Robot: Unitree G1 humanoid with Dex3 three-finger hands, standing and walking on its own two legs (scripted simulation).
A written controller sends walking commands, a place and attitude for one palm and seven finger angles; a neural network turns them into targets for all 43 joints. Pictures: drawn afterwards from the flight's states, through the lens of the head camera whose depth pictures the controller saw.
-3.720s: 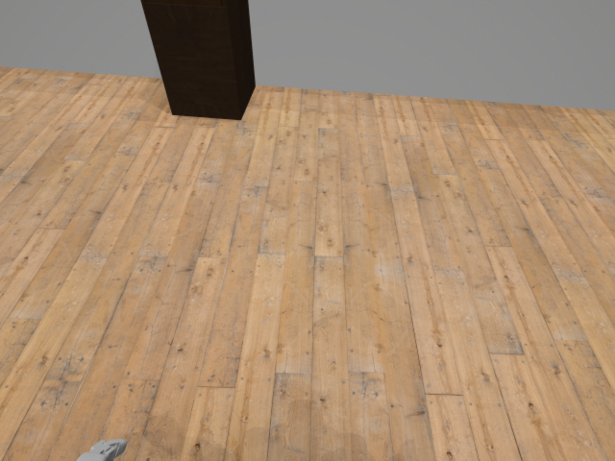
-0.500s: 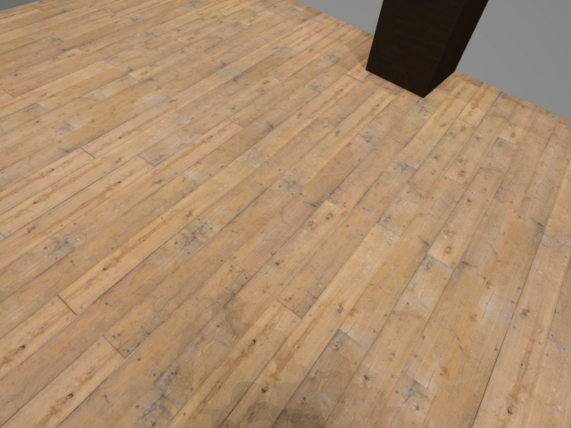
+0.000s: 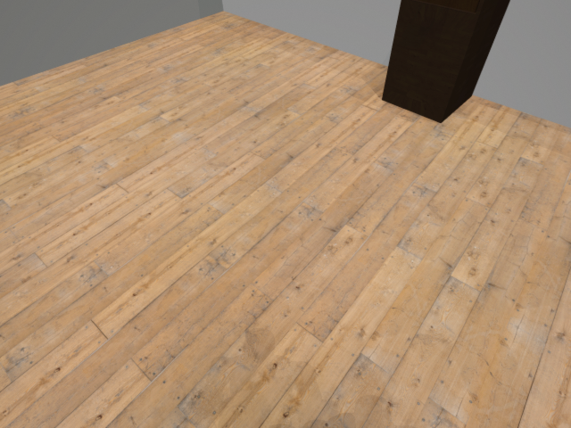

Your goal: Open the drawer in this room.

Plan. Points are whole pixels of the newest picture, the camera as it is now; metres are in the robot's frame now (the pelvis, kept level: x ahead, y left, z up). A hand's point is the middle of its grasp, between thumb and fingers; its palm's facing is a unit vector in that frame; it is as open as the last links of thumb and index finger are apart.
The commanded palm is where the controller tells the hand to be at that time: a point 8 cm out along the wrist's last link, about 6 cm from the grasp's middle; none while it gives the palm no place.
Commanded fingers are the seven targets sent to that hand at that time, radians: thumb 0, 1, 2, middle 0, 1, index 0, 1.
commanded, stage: turn or walk to find it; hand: left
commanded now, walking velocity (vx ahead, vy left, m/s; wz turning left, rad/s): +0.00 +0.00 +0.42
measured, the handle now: out of the picture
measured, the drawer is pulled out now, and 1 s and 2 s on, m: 0.00 0.00 0.00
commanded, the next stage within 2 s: stand and wait in 0.10 s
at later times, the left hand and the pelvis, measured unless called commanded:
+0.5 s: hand out of the picture -0.05 +0.21 -0.18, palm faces +0.15 -0.97 -0.18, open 7.4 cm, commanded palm none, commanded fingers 0.00 0.90 0.90 -0.20 -0.30 -0.20 -0.30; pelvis -0.02 +0.03 +0.00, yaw +5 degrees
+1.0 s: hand out of the picture -0.06 +0.19 -0.17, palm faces +0.07 -0.98 -0.17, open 7.4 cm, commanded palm none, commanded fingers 0.00 0.90 0.90 -0.20 -0.30 -0.20 -0.30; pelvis -0.04 +0.02 +0.01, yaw +2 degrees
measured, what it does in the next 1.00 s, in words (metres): steps on the spot: left foot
